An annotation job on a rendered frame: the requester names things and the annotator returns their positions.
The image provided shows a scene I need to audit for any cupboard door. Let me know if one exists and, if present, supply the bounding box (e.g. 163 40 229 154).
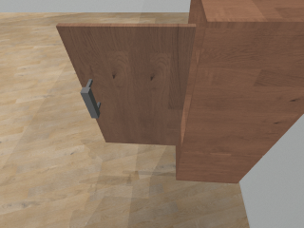
56 23 197 146

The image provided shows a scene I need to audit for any handle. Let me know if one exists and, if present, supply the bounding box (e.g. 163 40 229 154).
80 79 101 119

